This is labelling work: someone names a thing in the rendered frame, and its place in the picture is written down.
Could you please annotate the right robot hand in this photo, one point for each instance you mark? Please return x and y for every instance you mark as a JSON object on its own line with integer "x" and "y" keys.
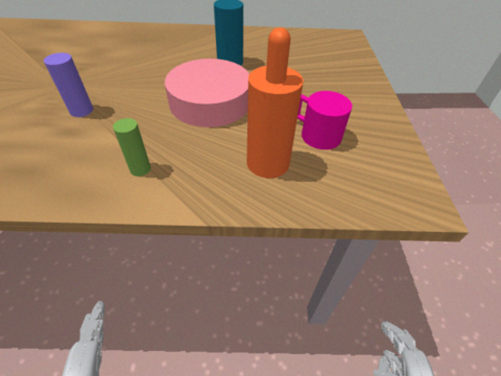
{"x": 413, "y": 362}

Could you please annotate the table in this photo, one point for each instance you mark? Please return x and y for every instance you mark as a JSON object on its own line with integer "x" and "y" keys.
{"x": 60, "y": 173}

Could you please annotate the left robot hand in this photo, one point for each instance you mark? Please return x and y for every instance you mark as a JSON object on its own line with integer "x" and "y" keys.
{"x": 85, "y": 357}

